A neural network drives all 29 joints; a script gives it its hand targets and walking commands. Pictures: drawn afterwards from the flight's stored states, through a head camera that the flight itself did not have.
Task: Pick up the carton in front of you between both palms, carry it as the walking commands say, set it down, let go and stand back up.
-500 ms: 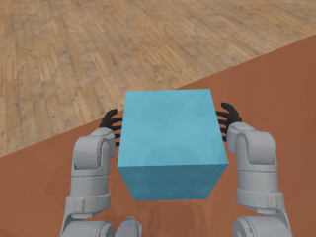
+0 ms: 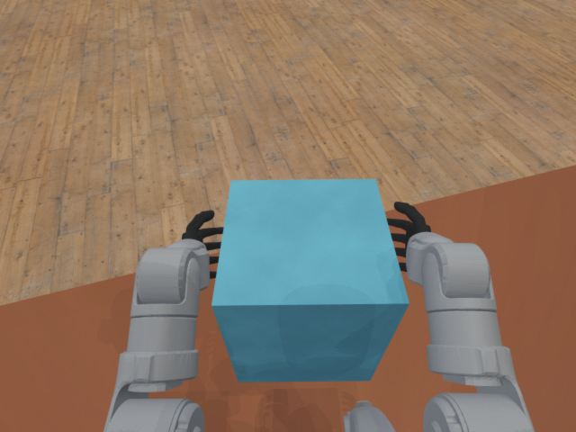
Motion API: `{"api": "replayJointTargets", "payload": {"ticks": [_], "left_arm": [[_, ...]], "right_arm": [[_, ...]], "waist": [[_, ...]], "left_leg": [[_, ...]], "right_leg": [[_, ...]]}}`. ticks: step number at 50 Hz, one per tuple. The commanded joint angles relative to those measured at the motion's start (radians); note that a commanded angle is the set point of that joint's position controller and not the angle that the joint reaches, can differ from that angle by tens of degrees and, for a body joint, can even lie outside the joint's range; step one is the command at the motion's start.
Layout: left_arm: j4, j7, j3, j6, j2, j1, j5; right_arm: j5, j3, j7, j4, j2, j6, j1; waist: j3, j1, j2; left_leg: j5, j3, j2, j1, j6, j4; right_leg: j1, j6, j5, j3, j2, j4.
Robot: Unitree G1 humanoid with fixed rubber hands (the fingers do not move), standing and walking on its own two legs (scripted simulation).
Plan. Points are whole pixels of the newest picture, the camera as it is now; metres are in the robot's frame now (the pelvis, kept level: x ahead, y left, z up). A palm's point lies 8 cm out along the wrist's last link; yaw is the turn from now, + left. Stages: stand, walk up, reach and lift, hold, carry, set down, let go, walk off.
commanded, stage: carry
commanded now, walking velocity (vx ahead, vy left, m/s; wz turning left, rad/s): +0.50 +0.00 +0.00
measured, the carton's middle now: (303, 285) +0.35 -0.02 +0.00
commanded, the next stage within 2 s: none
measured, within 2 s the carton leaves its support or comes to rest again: neither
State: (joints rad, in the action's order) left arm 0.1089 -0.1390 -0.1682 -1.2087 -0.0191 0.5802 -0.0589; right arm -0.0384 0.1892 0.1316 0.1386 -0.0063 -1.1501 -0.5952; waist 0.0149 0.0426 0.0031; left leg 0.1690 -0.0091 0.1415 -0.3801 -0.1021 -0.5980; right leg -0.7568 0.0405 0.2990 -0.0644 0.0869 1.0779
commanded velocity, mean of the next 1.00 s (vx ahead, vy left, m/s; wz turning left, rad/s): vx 0.50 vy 0.00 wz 0.00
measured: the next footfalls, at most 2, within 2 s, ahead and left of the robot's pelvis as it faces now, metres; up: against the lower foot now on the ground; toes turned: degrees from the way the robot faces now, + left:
right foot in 0.26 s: +0.31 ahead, -0.11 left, -0.03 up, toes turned +3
left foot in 0.76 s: +0.60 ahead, +0.08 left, -0.08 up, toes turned +7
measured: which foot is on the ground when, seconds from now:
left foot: down 0.00-0.26, up 0.28-0.74, down 0.76-1.00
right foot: up 0.00-0.24, down 0.26-0.76, up 0.78-1.00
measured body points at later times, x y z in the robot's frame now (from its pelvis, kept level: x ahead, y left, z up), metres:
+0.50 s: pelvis +0.29 -0.05 -0.02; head +0.32 -0.06 +0.42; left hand +0.62 +0.15 +0.06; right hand +0.68 -0.15 +0.06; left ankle +0.31 +0.11 -0.69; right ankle +0.28 -0.11 -0.76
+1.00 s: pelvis +0.57 +0.03 -0.08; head +0.61 +0.05 +0.37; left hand +0.92 +0.20 -0.01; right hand +0.93 -0.10 -0.01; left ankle +0.57 +0.07 -0.80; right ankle +0.60 -0.12 -0.73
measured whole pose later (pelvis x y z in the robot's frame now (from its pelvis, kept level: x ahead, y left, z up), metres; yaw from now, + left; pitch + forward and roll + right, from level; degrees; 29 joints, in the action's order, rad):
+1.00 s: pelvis +0.57 +0.03 -0.08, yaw +5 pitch +5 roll -1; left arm 0.13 -0.14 -0.15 -1.19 -0.01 0.59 -0.04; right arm -0.06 0.21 0.13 0.09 -0.03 -1.15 -0.56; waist 0.00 0.03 0.00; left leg 0.16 0.10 0.06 -0.40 -0.11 -0.60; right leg -0.68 -0.02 0.37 0.00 0.04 1.13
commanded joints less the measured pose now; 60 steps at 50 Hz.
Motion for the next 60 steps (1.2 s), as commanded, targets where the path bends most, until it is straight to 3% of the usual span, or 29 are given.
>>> {"api": "replayJointTargets", "payload": {"ticks": [1, 8, 10, 11, 12, 13, 14, 15, 16, 17, 18, 19, 21, 26, 30, 33, 35, 37, 38, 39, 40, 41, 42, 43, 44, 46, 51, 53, 60], "left_arm": [[-0.220, 0.187, 0.647, 0.092, -1.119, 0.758, 0.411], [-0.267, 0.181, 0.680, 0.068, -1.020, 0.735, 0.395], [-0.224, 0.187, 0.657, 0.054, -0.982, 0.698, 0.374], [-0.197, 0.190, 0.640, 0.049, -0.963, 0.677, 0.357], [-0.175, 0.195, 0.622, 0.044, -0.945, 0.654, 0.341], [-0.147, 0.201, 0.598, 0.041, -0.926, 0.622, 0.332], [-0.116, 0.203, 0.562, 0.040, -0.889, 0.642, 0.311], [-0.073, 0.207, 0.544, 0.037, -0.884, 0.614, 0.314], [-0.080, 0.213, 0.541, 0.044, -0.907, 0.638, 0.323], [-0.097, 0.223, 0.562, 0.050, -0.965, 0.686, 0.352], [-0.141, 0.233, 0.586, 0.055, -1.010, 0.770, 0.386], [-0.174, 0.241, 0.607, 0.059, -1.050, 0.834, 0.420], [-0.221, 0.250, 0.637, 0.064, -1.094, 0.887, 0.474], [-0.276, 0.255, 0.646, 0.057, -1.085, 0.864, 0.514], [-0.244, 0.262, 0.650, 0.042, -1.062, 0.808, 0.507], [-0.167, 0.272, 0.649, 0.042, -1.060, 0.761, 0.488], [-0.109, 0.279, 0.644, 0.050, -1.068, 0.747, 0.477], [-0.055, 0.286, 0.641, 0.058, -1.089, 0.757, 0.477], [-0.030, 0.288, 0.638, 0.063, -1.094, 0.761, 0.474], [-0.007, 0.289, 0.638, 0.063, -1.114, 0.762, 0.473], [0.009, 0.286, 0.616, 0.056, -1.121, 0.784, 0.477], [-0.021, 0.281, 0.617, 0.063, -1.137, 0.807, 0.476], [-0.072, 0.276, 0.625, 0.072, -1.148, 0.869, 0.487], [-0.107, 0.267, 0.627, 0.081, -1.165, 0.900, 0.493], [-0.137, 0.255, 0.623, 0.087, -1.176, 0.902, 0.490], [-0.185, 0.231, 0.631, 0.094, -1.181, 0.871, 0.479], [-0.219, 0.190, 0.643, 0.107, -1.135, 0.730, 0.414], [-0.233, 0.184, 0.654, 0.111, -1.108, 0.703, 0.391], [-0.250, 0.185, 0.653, 0.078, -0.970, 0.669, 0.348]], "right_arm": [[0.479, -0.660, -0.260, -0.182, -1.159, 0.016, -0.712], [0.452, -0.681, -0.256, -0.210, -1.062, -0.001, -0.631], [0.445, -0.678, -0.261, -0.173, -1.040, -0.008, -0.611], [0.445, -0.676, -0.265, -0.147, -1.037, -0.012, -0.610], [0.445, -0.674, -0.269, -0.118, -1.034, -0.013, -0.612], [0.442, -0.671, -0.272, -0.097, -1.028, -0.015, -0.627], [0.447, -0.670, -0.277, -0.055, -1.061, -0.026, -0.648], [0.449, -0.658, -0.275, -0.038, -1.058, -0.032, -0.658], [0.448, -0.650, -0.273, -0.038, -1.080, -0.031, -0.688], [0.441, -0.655, -0.271, -0.051, -1.092, -0.027, -0.730], [0.442, -0.651, -0.267, -0.064, -1.115, -0.021, -0.760], [0.438, -0.646, -0.260, -0.079, -1.131, -0.015, -0.773], [0.431, -0.641, -0.241, -0.106, -1.154, -0.008, -0.768], [0.383, -0.644, -0.193, -0.165, -1.128, -0.007, -0.697], [0.343, -0.634, -0.183, -0.165, -1.069, -0.022, -0.648], [0.311, -0.610, -0.197, -0.107, -1.036, -0.032, -0.609], [0.292, -0.584, -0.211, -0.057, -1.022, -0.032, -0.592], [0.277, -0.554, -0.225, -0.003, -1.013, -0.027, -0.567], [0.274, -0.537, -0.235, 0.016, -1.004, -0.024, -0.560], [0.277, -0.512, -0.243, 0.051, -0.994, -0.024, -0.556], [0.267, -0.496, -0.244, 0.072, -0.972, -0.015, -0.565], [0.279, -0.504, -0.248, 0.070, -1.000, -0.005, -0.567], [0.316, -0.530, -0.254, 0.018, -1.057, 0.005, -0.622], [0.360, -0.561, -0.258, -0.051, -1.102, 0.010, -0.707], [0.401, -0.594, -0.259, -0.110, -1.138, 0.014, -0.771], [0.451, -0.643, -0.257, -0.186, -1.172, 0.020, -0.815], [0.474, -0.686, -0.263, -0.217, -1.166, 0.028, -0.706], [0.473, -0.702, -0.269, -0.226, -1.149, 0.033, -0.684], [0.468, -0.719, -0.269, -0.215, -1.047, 0.015, -0.634]], "waist": [[0.508, 0.024, -0.073], [0.458, 0.082, -0.112], [0.449, 0.064, -0.122], [0.463, 0.028, -0.117], [0.500, -0.028, -0.093], [0.555, -0.070, 0.011], [0.616, -0.078, 0.207], [0.657, -0.103, 0.234], [0.670, -0.126, 0.231], [0.586, -0.118, 0.128], [0.490, -0.096, 0.080], [0.439, -0.078, 0.061], [0.435, -0.070, 0.091], [0.481, -0.107, 0.135], [0.450, -0.142, 0.121], [0.405, -0.169, 0.099], [0.383, -0.153, 0.112], [0.429, -0.076, 0.067], [0.467, -0.052, -0.010], [0.541, -0.070, -0.150], [0.632, 0.007, -0.309], [0.638, 0.016, -0.274], [0.553, 0.009, -0.170], [0.502, -0.001, -0.080], [0.486, -0.014, -0.047], [0.490, -0.027, -0.057], [0.520, 0.007, -0.098], [0.513, 0.021, -0.104], [0.418, 0.073, -0.103]], "left_leg": [[-0.714, -0.279, -0.265, 0.466, -0.120, 0.077], [-0.764, -0.234, -0.207, 0.595, -0.063, -0.007], [-0.746, -0.201, -0.192, 0.524, -0.027, -0.072], [-0.742, -0.165, -0.183, 0.457, -0.004, -0.151], [-0.624, -0.126, -0.167, 0.310, 0.024, -0.295], [-0.187, -0.111, -0.141, 0.047, 0.046, -0.476], [0.451, -0.038, -0.055, -0.248, 0.097, -0.653], [0.496, -0.044, -0.067, -0.358, 0.091, -0.775], [0.462, -0.058, -0.093, -0.460, 0.075, -0.846], [0.371, -0.062, -0.129, -0.467, 0.062, -0.781], [0.299, -0.059, -0.144, -0.427, 0.065, -0.693], [0.264, -0.047, -0.157, -0.357, 0.075, -0.608], [0.215, -0.010, -0.158, -0.287, 0.087, -0.502], [0.039, 0.026, -0.163, -0.371, 0.100, -0.336], [-0.149, 0.061, -0.139, -0.363, 0.087, -0.132], [-0.294, 0.101, -0.108, -0.268, 0.068, 0.086], [-0.361, 0.102, -0.111, -0.132, 0.035, 0.184], [-0.435, 0.132, -0.111, 0.173, 0.018, 0.263], [-0.581, 0.026, -0.233, 0.388, 0.026, 0.160], [-0.994, -0.208, -0.461, 0.630, 0.006, -0.049], [-0.776, -0.476, -0.569, 0.799, -0.176, -0.004], [-0.319, -0.560, -0.550, 0.750, -0.211, 0.082], [-0.121, -0.511, -0.471, 0.621, -0.168, 0.129], [-0.103, -0.458, -0.439, 0.517, -0.134, 0.163], [-0.133, -0.425, -0.432, 0.442, -0.128, 0.182], [-0.163, -0.347, -0.407, 0.364, -0.107, 0.198], [-0.611, -0.219, -0.364, 0.511, -0.096, 0.122], [-0.707, -0.183, -0.343, 0.560, -0.081, 0.102], [-0.677, -0.084, -0.260, 0.563, -0.045, 0.035]], "right_leg": [[-0.045, -0.012, -0.147, 0.054, -0.034, -0.107], [0.035, -0.056, -0.348, 0.132, -0.132, -0.530], [0.219, -0.080, -0.429, 0.144, -0.150, -0.668], [0.370, -0.099, -0.506, 0.156, -0.139, -0.727], [0.603, -0.118, -0.598, 0.127, -0.088, -0.739], [0.886, -0.146, -0.909, -0.041, 0.102, -0.598], [1.162, -0.274, -1.252, -0.318, 0.334, -0.455], [1.229, -0.330, -1.088, -0.412, 0.354, -0.449], [1.199, -0.384, -0.610, -0.500, 0.347, -0.523], [1.038, -0.345, -0.330, -0.459, 0.265, -0.603], [0.891, -0.306, -0.308, -0.378, 0.213, -0.647], [0.779, -0.281, -0.352, -0.298, 0.183, -0.674], [0.715, -0.263, -0.415, -0.199, 0.142, -0.691], [0.871, -0.258, -0.751, -0.114, 0.118, -0.621], [0.921, -0.230, -0.806, -0.058, 0.064, -0.573], [0.903, -0.213, -0.736, -0.019, 0.032, -0.518], [0.844, -0.195, -0.681, -0.001, 0.035, -0.445], [0.704, -0.147, -0.643, 0.071, -0.004, -0.222], [0.504, -0.123, -0.323, 0.085, -0.039, -0.047], [0.262, -0.090, 0.284, 0.110, -0.090, 0.105], [0.051, -0.065, 0.365, 0.068, -0.166, 0.322], [-0.038, -0.076, 0.316, 0.029, -0.126, 0.371], [-0.058, -0.083, 0.254, 0.034, -0.097, 0.323], [-0.037, -0.078, 0.192, 0.038, -0.074, 0.264], [-0.004, -0.074, 0.156, 0.033, -0.055, 0.217], [0.062, -0.068, 0.115, 0.039, -0.039, 0.136], [-0.058, -0.058, -0.026, 0.078, -0.035, -0.021], [-0.080, -0.067, -0.113, 0.091, -0.045, -0.106], [0.102, -0.105, -0.442, 0.171, -0.126, -0.568]]}}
